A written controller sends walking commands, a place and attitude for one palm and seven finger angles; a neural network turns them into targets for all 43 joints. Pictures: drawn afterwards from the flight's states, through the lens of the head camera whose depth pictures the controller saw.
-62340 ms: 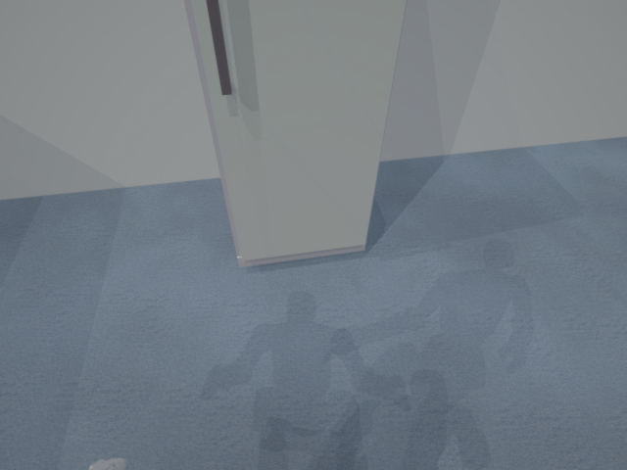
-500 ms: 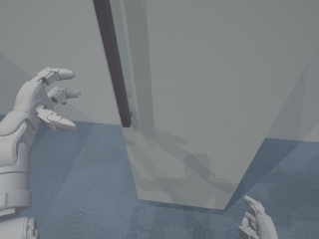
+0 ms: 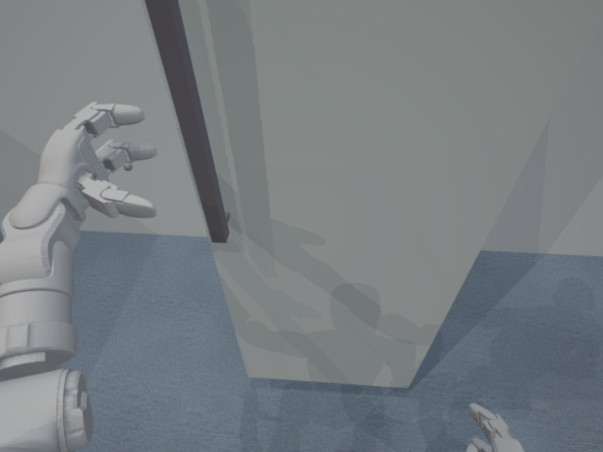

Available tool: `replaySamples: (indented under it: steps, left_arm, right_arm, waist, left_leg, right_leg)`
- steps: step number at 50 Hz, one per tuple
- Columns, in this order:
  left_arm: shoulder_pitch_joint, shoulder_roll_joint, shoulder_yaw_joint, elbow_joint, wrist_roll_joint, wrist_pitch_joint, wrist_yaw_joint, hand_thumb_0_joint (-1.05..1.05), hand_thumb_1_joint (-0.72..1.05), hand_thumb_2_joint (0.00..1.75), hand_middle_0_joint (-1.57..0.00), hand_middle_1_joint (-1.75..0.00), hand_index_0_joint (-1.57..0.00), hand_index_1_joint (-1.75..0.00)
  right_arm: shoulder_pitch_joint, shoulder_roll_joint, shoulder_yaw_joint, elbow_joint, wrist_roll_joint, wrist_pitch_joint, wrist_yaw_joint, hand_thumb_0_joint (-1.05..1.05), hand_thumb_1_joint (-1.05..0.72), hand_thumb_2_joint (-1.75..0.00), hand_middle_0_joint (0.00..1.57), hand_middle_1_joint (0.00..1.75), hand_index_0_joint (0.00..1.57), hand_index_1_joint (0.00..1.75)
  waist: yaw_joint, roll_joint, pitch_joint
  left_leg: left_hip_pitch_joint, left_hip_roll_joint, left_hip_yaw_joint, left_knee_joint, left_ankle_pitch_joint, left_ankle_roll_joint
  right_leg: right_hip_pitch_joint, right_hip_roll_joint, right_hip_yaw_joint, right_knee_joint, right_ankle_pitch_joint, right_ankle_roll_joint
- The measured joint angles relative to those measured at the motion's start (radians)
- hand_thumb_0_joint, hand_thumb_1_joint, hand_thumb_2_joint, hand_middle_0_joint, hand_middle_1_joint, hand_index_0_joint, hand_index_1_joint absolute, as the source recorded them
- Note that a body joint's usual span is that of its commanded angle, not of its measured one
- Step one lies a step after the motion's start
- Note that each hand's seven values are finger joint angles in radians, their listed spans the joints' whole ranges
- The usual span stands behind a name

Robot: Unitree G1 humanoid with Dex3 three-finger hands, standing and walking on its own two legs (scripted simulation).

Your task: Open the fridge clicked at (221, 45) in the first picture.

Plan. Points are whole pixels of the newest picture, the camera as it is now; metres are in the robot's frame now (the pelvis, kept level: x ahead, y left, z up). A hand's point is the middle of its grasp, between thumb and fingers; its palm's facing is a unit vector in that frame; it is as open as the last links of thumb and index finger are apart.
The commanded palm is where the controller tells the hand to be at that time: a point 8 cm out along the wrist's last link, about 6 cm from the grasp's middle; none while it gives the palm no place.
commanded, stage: move the hooked fingers beside the handle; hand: left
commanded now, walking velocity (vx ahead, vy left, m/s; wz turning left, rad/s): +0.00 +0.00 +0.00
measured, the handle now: (192, 95) +0.46 +0.16 +0.27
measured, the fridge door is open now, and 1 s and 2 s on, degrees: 0 0 0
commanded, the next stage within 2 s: none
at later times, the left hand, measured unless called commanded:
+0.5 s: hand (136, 167) +0.41 +0.23 +0.20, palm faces +0.01 -1.00 -0.02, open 14.0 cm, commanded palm +0.39 +0.28 +0.21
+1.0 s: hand (137, 162) +0.41 +0.23 +0.21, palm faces +0.01 -1.00 -0.02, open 14.0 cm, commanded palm +0.38 +0.28 +0.21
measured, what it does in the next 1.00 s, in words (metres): stands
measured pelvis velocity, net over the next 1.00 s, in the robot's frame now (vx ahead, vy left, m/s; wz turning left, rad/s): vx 0.01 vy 0.01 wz -0.01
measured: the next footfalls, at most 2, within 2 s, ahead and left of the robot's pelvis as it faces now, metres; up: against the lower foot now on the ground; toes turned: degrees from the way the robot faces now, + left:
none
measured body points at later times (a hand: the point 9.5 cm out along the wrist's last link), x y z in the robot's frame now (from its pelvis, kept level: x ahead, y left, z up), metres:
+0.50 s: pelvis +0.00 +0.00 +0.00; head +0.00 -0.01 +0.45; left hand +0.41 +0.29 +0.20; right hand +0.12 -0.26 -0.10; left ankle +0.02 +0.12 -0.74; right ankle -0.02 -0.11 -0.74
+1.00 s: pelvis +0.01 +0.01 +0.00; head +0.00 +0.00 +0.45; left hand +0.40 +0.28 +0.21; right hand +0.13 -0.25 -0.09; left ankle +0.02 +0.12 -0.74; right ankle -0.02 -0.11 -0.74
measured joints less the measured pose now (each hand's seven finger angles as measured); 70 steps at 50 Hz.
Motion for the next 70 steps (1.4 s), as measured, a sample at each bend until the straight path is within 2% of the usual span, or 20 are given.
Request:
replaySamples:
  steps: [7,15,24,33,41,47,51,59,65,70]
  left_arm:
    - [-0.042,0.037,-0.008,0.122,0.015,0.019,-0.007,-0.02,-0.50,0.30,-0.30,-1.20,-0.31,-1.20]
    - [-0.072,0.013,0.002,0.129,0.012,-0.056,-0.007,-0.02,-0.50,0.30,-0.30,-1.20,-0.30,-1.20]
    - [-0.081,0.038,-0.004,0.208,0.019,-0.025,-0.016,-0.02,-0.50,0.30,-0.30,-1.20,-0.30,-1.20]
    - [-0.087,0.015,-0.006,0.143,0.028,-0.082,0.001,-0.02,-0.50,0.30,-0.30,-1.20,-0.30,-1.19]
    - [-0.111,0.027,-0.023,0.209,0.022,-0.013,-0.004,-0.02,-0.50,0.30,-0.30,-1.20,-0.30,-1.20]
    - [-0.023,-0.013,-0.003,0.089,0.019,-0.045,0.016,-0.02,-0.50,0.30,-0.30,-1.20,-0.30,-1.19]
    - [-0.030,-0.018,-0.007,0.050,0.020,-0.049,0.023,-0.02,-0.50,0.30,-0.30,-1.20,-0.30,-1.19]
    - [-0.068,-0.008,-0.053,0.099,0.012,0.025,0.024,-0.02,-0.50,0.30,-0.30,-1.20,-0.30,-1.20]
    - [-0.035,-0.044,-0.041,0.055,0.010,-0.005,0.044,-0.02,-0.50,0.30,-0.30,-1.20,-0.30,-1.20]
    - [-0.044,-0.028,-0.023,0.051,0.024,-0.024,0.056,-0.02,-0.50,0.30,-0.30,-1.20,-0.31,-1.20]
  right_arm:
    - [0.015,-0.010,-0.013,-0.007,0.006,0.014,0.002,0.02,-0.91,-0.90,0.20,0.30,0.20,0.30]
    - [0.029,-0.007,-0.012,0.006,-0.003,0.013,0.003,0.02,-0.91,-0.90,0.20,0.30,0.20,0.30]
    - [0.035,-0.008,-0.016,-0.013,0.003,0.032,0.010,0.02,-0.91,-0.90,0.20,0.30,0.20,0.30]
    - [0.036,0.001,-0.011,-0.008,-0.003,0.022,0.005,0.02,-0.91,-0.90,0.20,0.30,0.20,0.30]
    - [0.026,-0.003,-0.015,-0.018,0.001,0.036,0.014,0.01,-0.91,-0.90,0.20,0.30,0.20,0.30]
    - [0.027,0.002,-0.015,-0.031,-0.004,0.042,0.015,0.01,-0.91,-0.90,0.20,0.30,0.20,0.30]
    - [0.024,0.010,-0.008,-0.023,-0.004,0.037,0.012,0.02,-0.91,-0.90,0.20,0.30,0.20,0.30]
    - [0.001,0.002,-0.011,-0.027,0.005,0.043,0.010,0.01,-0.91,-0.90,0.20,0.30,0.20,0.30]
    - [-0.010,0.008,-0.006,-0.023,-0.002,0.044,0.008,0.02,-0.91,-0.90,0.20,0.30,0.20,0.30]
    - [-0.003,0.014,-0.001,-0.022,-0.002,0.044,0.008,0.02,-0.91,-0.90,0.20,0.30,0.20,0.30]
  waist:
    - [-0.014,0.009,-0.008]
    - [-0.014,-0.002,-0.004]
    - [-0.021,0.009,-0.018]
    - [-0.014,-0.009,-0.001]
    - [-0.019,0.005,-0.022]
    - [-0.012,0.002,-0.012]
    - [-0.003,-0.008,-0.009]
    - [0.000,0.013,-0.015]
    - [-0.003,0.006,-0.009]
    - [-0.006,-0.003,-0.012]
  left_leg:
    - [-0.017,0.003,0.004,0.007,-0.003,0.001]
    - [-0.021,0.003,0.003,0.009,-0.005,0.001]
    - [-0.034,0.002,0.012,0.015,-0.011,0.006]
    - [-0.030,0.001,0.007,0.014,-0.011,0.006]
    - [-0.039,-0.003,0.014,0.015,-0.014,0.010]
    - [-0.022,-0.003,0.019,0.010,-0.016,0.011]
    - [-0.010,-0.001,0.013,0.009,-0.017,0.008]
    - [-0.022,-0.006,0.003,0.010,-0.009,0.008]
    - [-0.014,-0.004,0.005,0.004,-0.005,0.006]
    - [0.001,0.002,0.007,-0.002,-0.004,0.000]
  right_leg:
    - [-0.017,0.002,0.004,0.004,0.000,0.000]
    - [-0.020,0.003,0.004,0.002,0.000,0.001]
    - [-0.035,0.001,0.013,0.008,-0.002,0.005]
    - [-0.025,0.001,0.008,-0.001,0.001,0.005]
    - [-0.039,-0.004,0.016,0.003,-0.002,0.010]
    - [-0.026,-0.004,0.021,0.001,-0.004,0.011]
    - [-0.009,-0.002,0.015,-0.004,-0.004,0.008]
    - [-0.018,-0.006,0.005,0.000,-0.002,0.008]
    - [-0.015,-0.004,0.007,0.003,-0.002,0.006]
    - [-0.002,0.003,0.009,-0.004,0.000,0.000]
